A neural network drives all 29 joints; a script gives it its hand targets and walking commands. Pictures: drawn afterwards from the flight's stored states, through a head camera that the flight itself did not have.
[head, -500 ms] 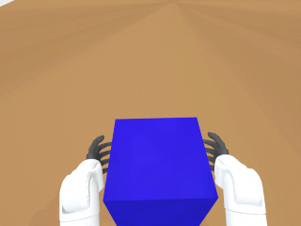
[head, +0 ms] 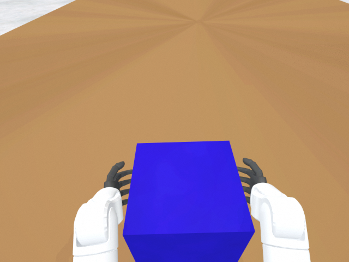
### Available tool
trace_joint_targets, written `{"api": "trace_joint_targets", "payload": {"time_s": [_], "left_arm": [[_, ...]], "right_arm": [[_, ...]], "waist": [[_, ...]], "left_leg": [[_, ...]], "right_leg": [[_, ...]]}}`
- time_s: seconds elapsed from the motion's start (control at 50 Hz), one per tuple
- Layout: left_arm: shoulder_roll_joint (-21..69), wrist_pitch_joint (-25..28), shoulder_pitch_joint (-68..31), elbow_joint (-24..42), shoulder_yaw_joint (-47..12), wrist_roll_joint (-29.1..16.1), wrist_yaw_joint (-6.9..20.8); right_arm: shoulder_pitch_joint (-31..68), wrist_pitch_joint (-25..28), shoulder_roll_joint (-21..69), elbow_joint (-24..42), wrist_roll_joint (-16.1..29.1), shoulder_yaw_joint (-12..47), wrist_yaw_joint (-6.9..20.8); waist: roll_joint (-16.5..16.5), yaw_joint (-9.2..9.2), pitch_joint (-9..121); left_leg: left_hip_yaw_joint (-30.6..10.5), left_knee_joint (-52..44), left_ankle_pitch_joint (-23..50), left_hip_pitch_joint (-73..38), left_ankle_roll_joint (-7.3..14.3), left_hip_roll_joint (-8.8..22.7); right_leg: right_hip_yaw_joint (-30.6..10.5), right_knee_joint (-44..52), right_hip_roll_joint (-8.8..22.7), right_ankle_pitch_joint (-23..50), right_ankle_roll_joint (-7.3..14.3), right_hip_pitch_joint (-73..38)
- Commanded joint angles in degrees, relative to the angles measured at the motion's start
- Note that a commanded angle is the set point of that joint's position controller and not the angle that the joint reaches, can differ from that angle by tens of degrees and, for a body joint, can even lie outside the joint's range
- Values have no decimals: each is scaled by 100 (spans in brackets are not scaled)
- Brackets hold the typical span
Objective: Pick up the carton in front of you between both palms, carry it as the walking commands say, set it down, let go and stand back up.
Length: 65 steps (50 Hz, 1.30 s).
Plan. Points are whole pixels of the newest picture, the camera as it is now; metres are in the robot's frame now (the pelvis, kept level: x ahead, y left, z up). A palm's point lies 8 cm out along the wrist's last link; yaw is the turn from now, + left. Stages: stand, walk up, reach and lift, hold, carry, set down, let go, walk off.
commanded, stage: carry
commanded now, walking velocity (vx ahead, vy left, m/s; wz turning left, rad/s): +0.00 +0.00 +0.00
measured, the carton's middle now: (184, 210) +0.27 +0.00 +0.01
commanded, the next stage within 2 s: none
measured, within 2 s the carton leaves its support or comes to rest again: neither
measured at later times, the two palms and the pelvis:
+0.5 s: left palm (125, 205) +0.28 +0.14 +0.02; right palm (253, 201) +0.28 -0.16 +0.02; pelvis +0.00 -0.01 -0.01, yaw +0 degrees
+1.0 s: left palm (118, 226) +0.23 +0.14 +0.03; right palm (259, 221) +0.23 -0.16 +0.03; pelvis -0.05 -0.01 -0.01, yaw +0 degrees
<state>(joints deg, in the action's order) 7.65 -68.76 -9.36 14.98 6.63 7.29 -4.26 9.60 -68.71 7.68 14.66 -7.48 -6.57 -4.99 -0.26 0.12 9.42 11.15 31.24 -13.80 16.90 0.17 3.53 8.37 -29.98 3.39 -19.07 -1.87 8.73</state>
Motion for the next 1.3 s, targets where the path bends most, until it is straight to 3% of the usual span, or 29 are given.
{"api": "trace_joint_targets", "payload": {"time_s": [0.0, 0.06, 0.16, 0.2, 0.26, 0.3, 0.34, 0.4, 0.44, 0.52, 0.56, 0.62, 0.68, 0.78, 0.94, 1.28], "left_arm": [[5123, 187, -2707, 126, -4138, -2218, 1474], [5144, 474, -2583, -147, -4065, -2066, 1495], [5104, 1147, -2524, -398, -3904, -1823, 1526], [5062, 1406, -2531, -417, -3869, -1743, 1517], [4916, 1763, -2422, -568, -3726, -1532, 1488], [4817, 2004, -2358, -738, -3571, -1349, 1477], [4715, 2238, -2362, -975, -3375, -1178, 1472], [4646, 2611, -2364, -1509, -3013, -926, 1478], [4669, 2889, -2532, -1799, -2774, -759, 1483], [4940, 3283, -2820, -2059, -2762, -681, 1512], [5078, 3344, -2893, -2056, -2889, -718, 1529], [5200, 3294, -2902, -1906, -3102, -838, 1538], [5200, 3113, -2834, -1635, -3308, -977, 1516], [4996, 2914, -2678, -1740, -3124, -861, 1493], [5118, 2901, -3000, -1955, -3019, -862, 1550], [5246, 2890, -3100, -2048, -2962, -868, 1612]], "right_arm": [[2709, 190, 5191, 146, 2249, 4187, 1508], [2568, 480, 5203, -114, 2080, 4099, 1528], [2540, 1141, 5165, -329, 1830, 3950, 1563], [2567, 1389, 5131, -347, 1753, 3926, 1556], [2454, 1737, 4997, -537, 1558, 3772, 1527], [2376, 1978, 4901, -736, 1378, 3595, 1510], [2337, 2217, 4809, -980, 1200, 3383, 1495], [2395, 2585, 4739, -1411, 925, 3059, 1487], [2565, 2849, 4756, -1680, 759, 2876, 1498], [2866, 3251, 5005, -1991, 737, 2856, 1565], [2906, 3330, 5133, -2016, 781, 2931, 1595], [2893, 3288, 5243, -1898, 894, 3103, 1617], [2877, 3105, 5253, -1647, 1051, 3325, 1610], [2729, 2911, 5030, -1763, 950, 3125, 1587], [2999, 2895, 5136, -1981, 900, 2976, 1628], [3097, 2885, 5275, -2053, 901, 2952, 1682]], "waist": [[21, -16, 1233], [66, -18, 1232], [-224, -21, 1243], [-236, -20, 1280], [89, -2, 1439], [282, -15, 1408], [151, 1, 1361], [-439, -16, 1326], [-542, -30, 1189], [-39, -17, 1488], [72, 7, 1556], [0, 13, 1466], [-10, 10, 1409], [47, 10, 1248], [47, 9, 914], [37, 3, 993]], "left_leg": [[-364, 24, 4155, -1134, 54, 443], [-381, 38, 4287, -1225, 103, 435], [-237, -106, 3269, -813, 34, 237], [-231, -218, 3333, -1000, 36, 220], [-456, -54, 4709, -1705, 196, 471], [-592, 27, 5145, -1843, 307, 610], [-548, 133, 4410, -1376, 277, 542], [-289, 115, 2224, -335, 30, 224], [-259, -132, 1719, -411, -18, 174], [-565, 198, 3828, -1324, 170, 591], [-611, 256, 3746, -1236, 201, 663], [-542, 211, 2842, -928, 136, 583], [-576, 157, 2684, -910, 135, 613], [-629, 14, 2542, -850, 136, 670], [-681, -320, 1649, -707, 112, 653], [-707, -477, 1247, -627, 83, 653]], "right_leg": [[-229, 126, 425, 4106, -52, -223], [-195, 315, 380, 3978, -48, -266], [-228, 133, 481, 4986, 23, -768], [-223, 20, 491, 4993, 30, -669], [-167, 23, 378, 3791, -25, -87], [-167, 498, 284, 2832, -22, 37], [-196, 590, 340, 3493, 9, -453], [-344, 119, 706, 5637, 153, -1272], [-369, 86, 814, 5757, 232, -1106], [-222, -61, 576, 3810, 120, -347], [-223, 11, 517, 3312, 117, -369], [-263, -3, 618, 3398, 203, -449], [-264, 34, 608, 3077, 209, -348], [-274, 151, 578, 2425, 224, -188], [-352, 475, 566, 1415, 277, 146], [-430, 582, 585, 1022, 350, 352]]}}
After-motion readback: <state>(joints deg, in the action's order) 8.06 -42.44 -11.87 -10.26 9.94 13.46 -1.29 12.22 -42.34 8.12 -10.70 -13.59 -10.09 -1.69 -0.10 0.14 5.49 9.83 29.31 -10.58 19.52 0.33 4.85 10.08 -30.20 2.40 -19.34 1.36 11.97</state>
